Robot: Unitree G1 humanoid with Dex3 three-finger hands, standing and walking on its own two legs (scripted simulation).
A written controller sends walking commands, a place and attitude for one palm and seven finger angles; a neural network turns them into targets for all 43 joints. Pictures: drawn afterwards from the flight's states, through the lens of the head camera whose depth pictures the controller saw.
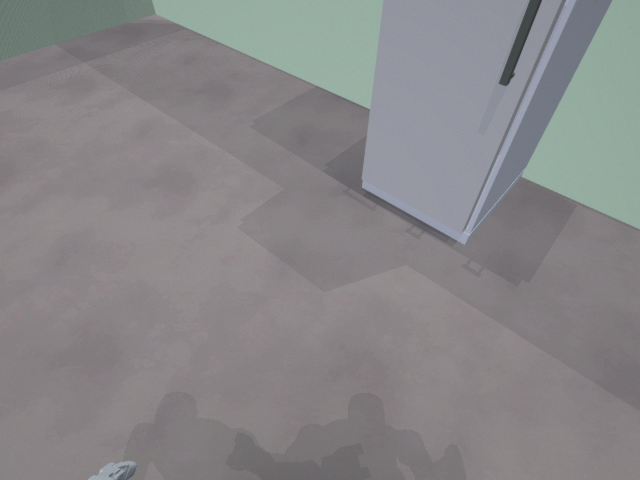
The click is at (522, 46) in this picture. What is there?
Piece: fridge door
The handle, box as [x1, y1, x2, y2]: [499, 0, 541, 85]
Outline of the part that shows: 541,0 529,1 499,83 506,85 514,74 514,67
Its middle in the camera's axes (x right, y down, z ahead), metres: +0.53 -0.56 +0.95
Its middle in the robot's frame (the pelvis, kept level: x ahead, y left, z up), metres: +1.14 -0.46 +0.14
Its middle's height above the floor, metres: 0.91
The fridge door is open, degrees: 0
